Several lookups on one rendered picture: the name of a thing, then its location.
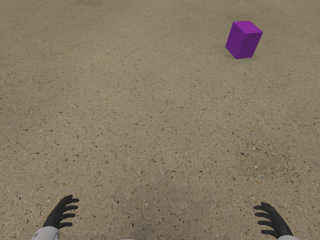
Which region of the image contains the carton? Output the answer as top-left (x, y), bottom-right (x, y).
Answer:
top-left (225, 20), bottom-right (263, 59)

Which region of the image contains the left robot hand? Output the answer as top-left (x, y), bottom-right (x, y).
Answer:
top-left (43, 194), bottom-right (79, 230)

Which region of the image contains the robot left forearm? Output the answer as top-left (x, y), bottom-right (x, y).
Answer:
top-left (31, 226), bottom-right (60, 240)

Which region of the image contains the right robot hand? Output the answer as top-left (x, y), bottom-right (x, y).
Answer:
top-left (253, 202), bottom-right (294, 239)

